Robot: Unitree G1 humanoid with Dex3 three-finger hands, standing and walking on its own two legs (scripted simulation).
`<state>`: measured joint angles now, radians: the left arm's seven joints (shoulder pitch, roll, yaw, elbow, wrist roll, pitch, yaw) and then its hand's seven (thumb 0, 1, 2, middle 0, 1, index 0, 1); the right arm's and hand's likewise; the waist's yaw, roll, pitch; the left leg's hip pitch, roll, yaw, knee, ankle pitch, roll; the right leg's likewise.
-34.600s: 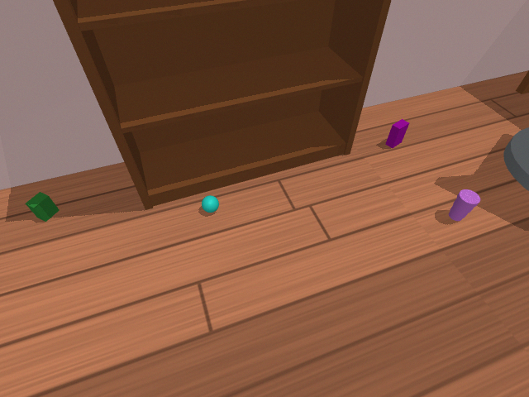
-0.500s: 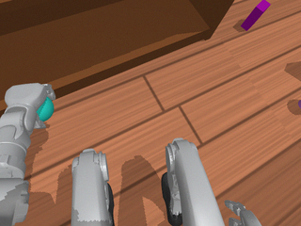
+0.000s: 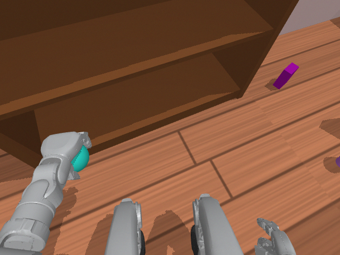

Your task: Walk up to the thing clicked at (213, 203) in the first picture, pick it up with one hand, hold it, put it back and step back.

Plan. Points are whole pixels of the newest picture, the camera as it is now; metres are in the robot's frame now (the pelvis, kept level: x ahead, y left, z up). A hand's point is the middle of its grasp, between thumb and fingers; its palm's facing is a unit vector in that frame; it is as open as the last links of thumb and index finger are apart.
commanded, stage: lift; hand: left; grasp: from above
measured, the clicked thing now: (72, 157) +0.38 +0.25 -0.09
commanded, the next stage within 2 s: hold in 0.64 s
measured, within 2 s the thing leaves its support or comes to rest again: neither
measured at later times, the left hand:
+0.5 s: hand (58, 141) +0.36 +0.23 +0.05, palm faces -0.44 -0.09 -0.89, open 10.0 cm
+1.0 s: hand (45, 116) +0.39 +0.23 +0.11, palm faces -0.45 -0.07 -0.89, open 10.1 cm
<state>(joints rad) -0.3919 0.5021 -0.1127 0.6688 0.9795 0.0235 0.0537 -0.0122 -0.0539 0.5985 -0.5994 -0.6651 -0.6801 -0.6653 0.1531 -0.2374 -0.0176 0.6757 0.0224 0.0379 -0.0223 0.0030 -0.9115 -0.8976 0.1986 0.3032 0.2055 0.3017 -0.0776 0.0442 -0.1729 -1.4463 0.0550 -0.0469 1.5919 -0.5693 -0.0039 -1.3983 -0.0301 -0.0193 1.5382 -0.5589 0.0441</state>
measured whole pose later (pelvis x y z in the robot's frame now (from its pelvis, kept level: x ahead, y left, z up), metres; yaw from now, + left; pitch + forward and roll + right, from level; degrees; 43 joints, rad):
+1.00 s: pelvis +0.07 +0.00 +0.17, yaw +0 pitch +7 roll -1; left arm -0.32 0.40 -0.19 0.80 0.99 0.02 0.07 0.00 -0.06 0.66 -0.56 -0.71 -0.64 -0.71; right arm 0.24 -0.24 -0.05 0.74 0.04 0.01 -0.05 0.01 -0.90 -0.89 0.20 0.30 0.20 0.30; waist -0.03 0.03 -0.08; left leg -0.50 0.05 0.04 0.72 -0.35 -0.01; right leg -0.49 -0.03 0.01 0.69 -0.33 0.04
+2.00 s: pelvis +0.07 -0.01 +0.19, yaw +0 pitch +2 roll +0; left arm -0.23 0.41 -0.20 0.57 0.98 0.02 -0.06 0.01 -0.05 0.69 -0.52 -0.77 -0.61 -0.76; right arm 0.19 -0.25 -0.04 0.68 0.07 0.07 -0.06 0.01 -0.91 -0.90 0.20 0.30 0.20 0.30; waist 0.01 0.05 -0.02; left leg -0.30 0.04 0.05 0.52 -0.25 -0.02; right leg -0.31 -0.03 0.02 0.54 -0.26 0.03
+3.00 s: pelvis +0.07 -0.01 +0.19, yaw +0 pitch +2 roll +0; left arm -0.23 0.39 -0.19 0.67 1.02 -0.02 0.02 0.01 -0.05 0.68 -0.51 -0.78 -0.60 -0.77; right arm 0.18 -0.24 -0.03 0.68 0.06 0.08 -0.06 0.01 -0.90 -0.90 0.20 0.30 0.20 0.30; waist 0.00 0.03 -0.01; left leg -0.31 0.04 0.05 0.51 -0.24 -0.01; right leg -0.32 -0.04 0.01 0.52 -0.25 0.03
